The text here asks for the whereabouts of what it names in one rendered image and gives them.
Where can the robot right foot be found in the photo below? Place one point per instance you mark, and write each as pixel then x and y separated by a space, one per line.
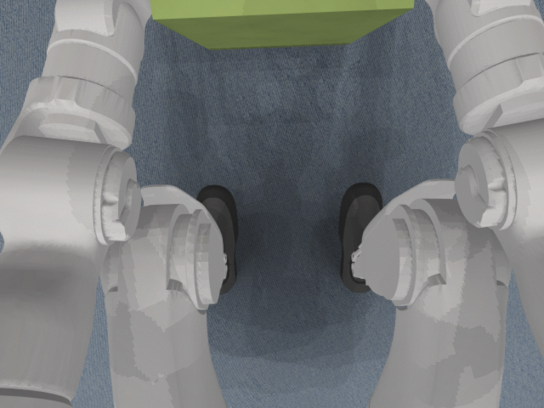
pixel 360 204

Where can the left robot forearm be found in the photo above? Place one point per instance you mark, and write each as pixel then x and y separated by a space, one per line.
pixel 88 80

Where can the robot left upper arm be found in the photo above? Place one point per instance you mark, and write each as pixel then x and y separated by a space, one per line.
pixel 62 204

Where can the right robot forearm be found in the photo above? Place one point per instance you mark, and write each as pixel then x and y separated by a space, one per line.
pixel 494 50

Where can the robot right upper arm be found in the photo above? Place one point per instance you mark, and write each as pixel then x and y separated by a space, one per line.
pixel 500 185

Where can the carton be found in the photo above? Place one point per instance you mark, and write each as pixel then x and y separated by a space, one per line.
pixel 239 24

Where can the robot left thigh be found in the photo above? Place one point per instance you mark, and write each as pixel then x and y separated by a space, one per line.
pixel 158 343

